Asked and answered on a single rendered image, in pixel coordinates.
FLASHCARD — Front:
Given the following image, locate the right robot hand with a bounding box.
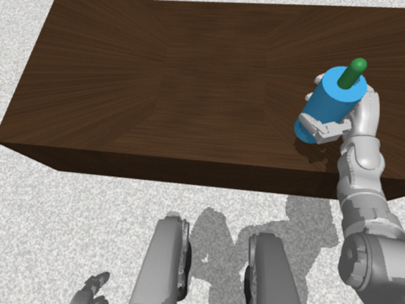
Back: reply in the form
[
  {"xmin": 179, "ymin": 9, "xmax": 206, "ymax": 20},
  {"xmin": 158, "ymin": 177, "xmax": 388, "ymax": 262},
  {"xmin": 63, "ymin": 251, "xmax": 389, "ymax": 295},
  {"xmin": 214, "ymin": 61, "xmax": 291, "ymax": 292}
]
[{"xmin": 299, "ymin": 66, "xmax": 380, "ymax": 144}]

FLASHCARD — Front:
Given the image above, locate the left robot foot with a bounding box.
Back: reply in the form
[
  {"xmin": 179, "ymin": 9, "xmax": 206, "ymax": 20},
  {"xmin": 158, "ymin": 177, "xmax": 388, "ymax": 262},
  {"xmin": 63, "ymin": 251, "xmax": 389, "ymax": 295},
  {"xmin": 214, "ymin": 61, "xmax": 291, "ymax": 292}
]
[{"xmin": 177, "ymin": 242, "xmax": 192, "ymax": 301}]

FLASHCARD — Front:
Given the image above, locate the left robot hand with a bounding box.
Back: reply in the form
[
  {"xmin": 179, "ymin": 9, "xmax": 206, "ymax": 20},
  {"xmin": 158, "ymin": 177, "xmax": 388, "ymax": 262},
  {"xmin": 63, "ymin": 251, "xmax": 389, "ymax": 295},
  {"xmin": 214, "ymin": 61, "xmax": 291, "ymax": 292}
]
[{"xmin": 70, "ymin": 272, "xmax": 110, "ymax": 304}]

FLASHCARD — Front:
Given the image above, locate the right robot arm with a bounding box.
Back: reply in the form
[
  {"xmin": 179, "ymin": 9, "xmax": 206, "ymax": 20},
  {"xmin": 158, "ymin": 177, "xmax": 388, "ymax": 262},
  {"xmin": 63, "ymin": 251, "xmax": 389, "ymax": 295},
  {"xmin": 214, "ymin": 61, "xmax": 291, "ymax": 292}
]
[{"xmin": 337, "ymin": 135, "xmax": 405, "ymax": 304}]

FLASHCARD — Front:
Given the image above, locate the bottle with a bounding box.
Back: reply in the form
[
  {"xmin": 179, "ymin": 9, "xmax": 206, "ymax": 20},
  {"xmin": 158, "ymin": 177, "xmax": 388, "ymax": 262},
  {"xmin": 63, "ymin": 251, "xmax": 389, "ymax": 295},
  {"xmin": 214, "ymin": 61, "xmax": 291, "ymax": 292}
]
[{"xmin": 294, "ymin": 58, "xmax": 367, "ymax": 143}]

